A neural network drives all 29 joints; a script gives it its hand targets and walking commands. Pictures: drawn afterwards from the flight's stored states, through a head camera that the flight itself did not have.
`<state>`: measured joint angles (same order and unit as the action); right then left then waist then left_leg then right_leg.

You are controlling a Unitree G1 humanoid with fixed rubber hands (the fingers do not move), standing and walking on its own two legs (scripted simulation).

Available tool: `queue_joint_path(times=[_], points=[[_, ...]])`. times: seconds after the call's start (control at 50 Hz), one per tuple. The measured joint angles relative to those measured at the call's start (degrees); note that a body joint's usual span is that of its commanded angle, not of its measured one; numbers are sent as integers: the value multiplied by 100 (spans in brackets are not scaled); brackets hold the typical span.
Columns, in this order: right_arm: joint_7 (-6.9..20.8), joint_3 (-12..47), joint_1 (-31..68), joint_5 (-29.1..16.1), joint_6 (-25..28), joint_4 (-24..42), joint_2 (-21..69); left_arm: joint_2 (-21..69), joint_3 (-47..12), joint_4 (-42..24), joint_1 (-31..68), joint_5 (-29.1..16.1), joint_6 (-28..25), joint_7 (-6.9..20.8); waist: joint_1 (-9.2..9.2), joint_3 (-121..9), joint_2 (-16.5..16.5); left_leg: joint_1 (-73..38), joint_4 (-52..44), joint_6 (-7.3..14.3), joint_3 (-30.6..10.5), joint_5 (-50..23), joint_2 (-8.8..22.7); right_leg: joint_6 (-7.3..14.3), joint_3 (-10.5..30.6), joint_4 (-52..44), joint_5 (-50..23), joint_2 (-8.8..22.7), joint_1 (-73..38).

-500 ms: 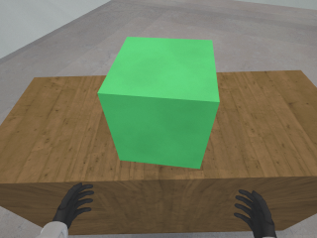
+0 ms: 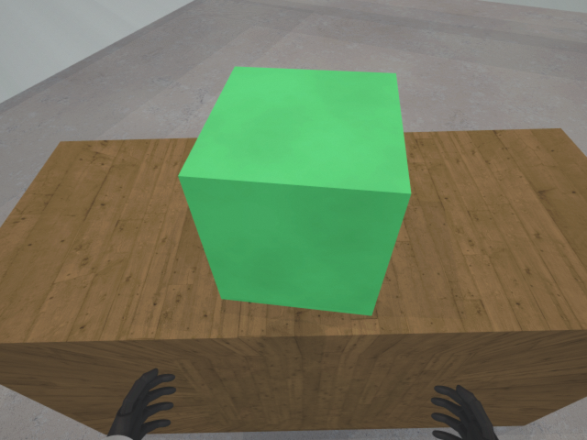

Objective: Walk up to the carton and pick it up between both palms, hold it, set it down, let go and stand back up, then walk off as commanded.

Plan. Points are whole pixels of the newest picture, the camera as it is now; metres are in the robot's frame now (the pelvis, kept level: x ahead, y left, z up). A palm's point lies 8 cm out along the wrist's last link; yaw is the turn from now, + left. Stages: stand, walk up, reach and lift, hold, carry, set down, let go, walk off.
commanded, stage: set down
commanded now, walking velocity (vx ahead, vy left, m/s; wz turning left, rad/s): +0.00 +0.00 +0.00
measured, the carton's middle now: (303, 192) +0.47 -0.01 +0.07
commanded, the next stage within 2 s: let go in 0.28 s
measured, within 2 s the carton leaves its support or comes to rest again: neither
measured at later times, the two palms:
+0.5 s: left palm (140, 437) +0.16 +0.23 -0.08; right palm out of the picture +0.13 -0.23 -0.08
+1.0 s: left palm out of the picture +0.14 +0.27 -0.09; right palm out of the picture +0.08 -0.28 -0.10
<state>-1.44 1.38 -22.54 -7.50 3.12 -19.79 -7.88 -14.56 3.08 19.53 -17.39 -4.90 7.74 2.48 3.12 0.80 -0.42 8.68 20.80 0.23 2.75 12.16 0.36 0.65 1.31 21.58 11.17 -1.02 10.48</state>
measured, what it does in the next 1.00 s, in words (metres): stands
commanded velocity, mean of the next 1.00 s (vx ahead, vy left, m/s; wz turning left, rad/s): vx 0.00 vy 0.00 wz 0.00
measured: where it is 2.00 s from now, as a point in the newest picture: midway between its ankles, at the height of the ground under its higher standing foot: outside the picture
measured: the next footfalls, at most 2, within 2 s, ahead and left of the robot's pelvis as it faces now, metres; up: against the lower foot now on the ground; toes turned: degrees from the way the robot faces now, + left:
none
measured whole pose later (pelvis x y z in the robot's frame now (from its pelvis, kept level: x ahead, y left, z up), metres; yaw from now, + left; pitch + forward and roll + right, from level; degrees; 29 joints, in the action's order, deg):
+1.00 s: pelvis +0.01 +0.00 +0.00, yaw +0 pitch +1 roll +0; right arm 0.8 1.3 -14.2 -2.3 4.5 -48.2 -17.9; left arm -17.5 3.1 33.5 -17.4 1.7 0.7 0.7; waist 3.1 0.2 -0.4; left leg 9.4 22.4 0.4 2.8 14.0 1.0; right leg 0.9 1.3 21.6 12.0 -1.6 10.5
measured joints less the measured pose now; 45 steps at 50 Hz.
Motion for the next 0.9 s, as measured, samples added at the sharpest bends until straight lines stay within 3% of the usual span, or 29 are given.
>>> queue_joint_path(times=[0.38,0.6,0.8,0.9], points=[[277,0,569,144,798,-1542,-282,218,0,450,0,330,-117,-170,0,0,0,-1,0,-15,0,112,9,1,0,0,113,-8,0],[315,0,737,144,1058,-1917,-366,308,0,559,1,436,-203,-180,0,0,0,-5,0,-38,1,136,42,21,0,0,134,-41,0],[312,3,774,213,1066,-2024,-374,307,0,700,2,509,-257,-181,0,-2,-1,-6,3,-40,2,136,49,24,0,0,125,-48,-1],[235,-2,829,515,421,-2387,-671,35,3,1100,3,690,-572,-180,0,-61,0,36,95,-17,2,170,60,24,0,0,115,-58,-1]])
